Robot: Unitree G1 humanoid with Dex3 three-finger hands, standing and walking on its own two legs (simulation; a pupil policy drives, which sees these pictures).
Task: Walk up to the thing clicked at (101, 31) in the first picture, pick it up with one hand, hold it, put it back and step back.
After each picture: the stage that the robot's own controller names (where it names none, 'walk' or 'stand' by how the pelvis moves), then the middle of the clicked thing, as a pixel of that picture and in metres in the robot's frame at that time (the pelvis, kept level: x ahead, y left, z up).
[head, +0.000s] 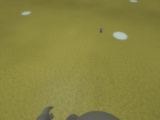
stand; (100, 30) +2.39 -0.19 -0.72
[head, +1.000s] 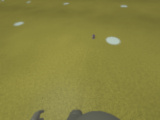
walk; (93, 36) +2.24 +0.16 -0.71
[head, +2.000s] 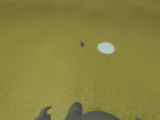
walk; (82, 44) +1.57 +0.35 -0.72
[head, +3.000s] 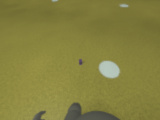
walk; (80, 62) +1.06 +0.27 -0.72
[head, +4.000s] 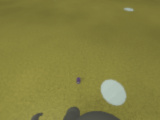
walk; (78, 80) +0.64 +0.19 -0.70
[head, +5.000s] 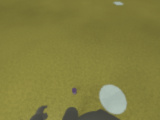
stand; (74, 91) +0.43 +0.19 -0.69
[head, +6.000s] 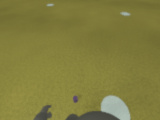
stand; (75, 99) +0.38 +0.18 -0.71
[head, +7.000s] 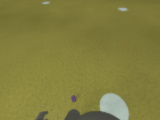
stand; (73, 98) +0.36 +0.22 -0.71
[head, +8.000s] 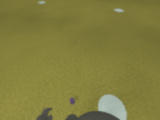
stand; (72, 101) +0.33 +0.21 -0.72
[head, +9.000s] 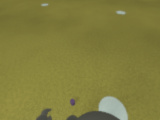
stand; (72, 102) +0.33 +0.21 -0.73
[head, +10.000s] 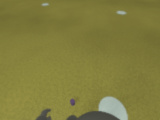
stand; (72, 102) +0.33 +0.21 -0.73
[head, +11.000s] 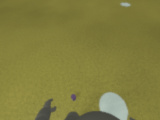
go down; (73, 97) +0.34 +0.20 -0.72
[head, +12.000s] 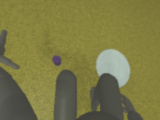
go down; (57, 60) +0.41 +0.25 -0.28
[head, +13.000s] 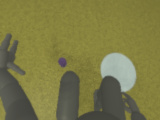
close in; (62, 62) +0.41 +0.24 -0.30
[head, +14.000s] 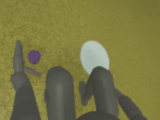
close in; (34, 57) +0.39 +0.28 -0.22
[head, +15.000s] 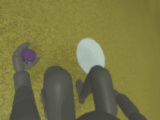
close; (29, 57) +0.39 +0.28 -0.22
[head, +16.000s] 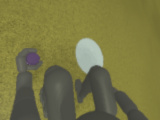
lift; (32, 60) +0.37 +0.26 -0.23
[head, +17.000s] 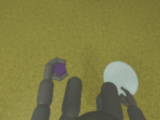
lift; (61, 71) +0.32 +0.22 -0.03
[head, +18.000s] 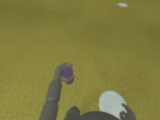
hold; (68, 76) +0.32 +0.17 +0.01
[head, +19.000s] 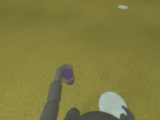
hold; (69, 77) +0.32 +0.17 +0.00
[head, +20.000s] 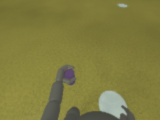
hold; (70, 77) +0.32 +0.16 +0.00
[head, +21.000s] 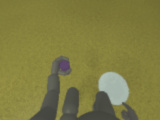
crouch; (65, 68) +0.38 +0.19 -0.06
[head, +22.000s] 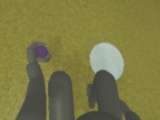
lower; (43, 54) +0.43 +0.27 -0.15
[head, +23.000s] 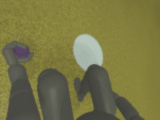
lower; (23, 53) +0.41 +0.29 -0.22
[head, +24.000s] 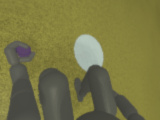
lower; (24, 53) +0.41 +0.29 -0.23
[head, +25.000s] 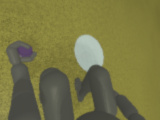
lower; (26, 53) +0.41 +0.28 -0.22
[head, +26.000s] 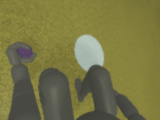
lower; (26, 54) +0.41 +0.28 -0.22
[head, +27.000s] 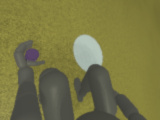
open; (31, 57) +0.40 +0.25 -0.22
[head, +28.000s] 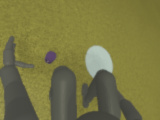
stand; (50, 57) +0.40 +0.23 -0.24
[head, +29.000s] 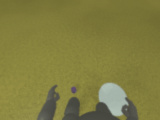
stand; (73, 90) +0.36 +0.16 -0.60
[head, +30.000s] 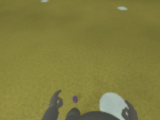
stand; (75, 99) +0.36 +0.17 -0.66
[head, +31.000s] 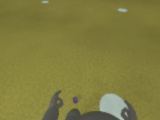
stand; (75, 100) +0.35 +0.17 -0.67
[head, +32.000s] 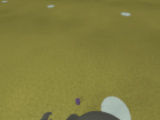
stand; (77, 101) +0.36 +0.16 -0.72
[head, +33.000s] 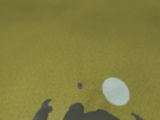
walk; (79, 85) +0.45 +0.14 -0.69
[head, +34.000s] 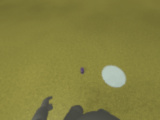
walk; (82, 70) +0.76 +0.16 -0.70
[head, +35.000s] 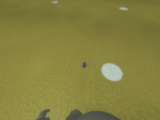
stand; (84, 65) +1.02 +0.18 -0.70
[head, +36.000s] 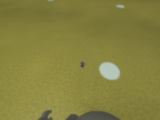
stand; (82, 64) +1.01 +0.18 -0.72
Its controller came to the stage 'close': yes
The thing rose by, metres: 0.71
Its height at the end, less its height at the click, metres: +0.00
